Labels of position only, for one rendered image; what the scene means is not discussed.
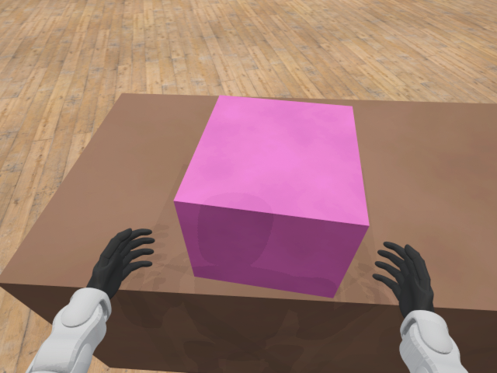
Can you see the carton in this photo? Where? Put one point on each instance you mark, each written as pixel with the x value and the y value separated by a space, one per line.
pixel 273 196

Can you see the robot right forearm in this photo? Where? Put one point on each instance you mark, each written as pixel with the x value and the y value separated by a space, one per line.
pixel 426 345

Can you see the robot right hand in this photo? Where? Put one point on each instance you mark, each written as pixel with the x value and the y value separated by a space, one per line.
pixel 414 291

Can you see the pedestal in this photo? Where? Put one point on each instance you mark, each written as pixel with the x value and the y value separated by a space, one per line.
pixel 430 181

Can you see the robot left hand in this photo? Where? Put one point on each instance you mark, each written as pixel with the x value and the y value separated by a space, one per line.
pixel 114 262

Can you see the robot left forearm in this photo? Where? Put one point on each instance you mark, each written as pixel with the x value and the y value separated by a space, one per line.
pixel 76 332

